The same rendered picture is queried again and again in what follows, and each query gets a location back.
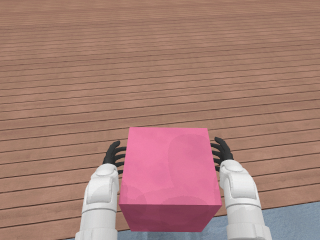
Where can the robot left hand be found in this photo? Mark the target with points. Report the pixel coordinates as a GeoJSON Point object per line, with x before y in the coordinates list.
{"type": "Point", "coordinates": [111, 157]}

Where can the carton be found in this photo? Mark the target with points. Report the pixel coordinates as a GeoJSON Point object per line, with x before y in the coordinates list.
{"type": "Point", "coordinates": [169, 181]}

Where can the left robot forearm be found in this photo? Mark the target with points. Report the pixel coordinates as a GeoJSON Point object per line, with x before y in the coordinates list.
{"type": "Point", "coordinates": [98, 220]}

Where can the right robot forearm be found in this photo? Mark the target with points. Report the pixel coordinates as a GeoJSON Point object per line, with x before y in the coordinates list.
{"type": "Point", "coordinates": [242, 203]}

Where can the robot right hand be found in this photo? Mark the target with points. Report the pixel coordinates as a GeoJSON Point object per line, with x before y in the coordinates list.
{"type": "Point", "coordinates": [224, 154]}

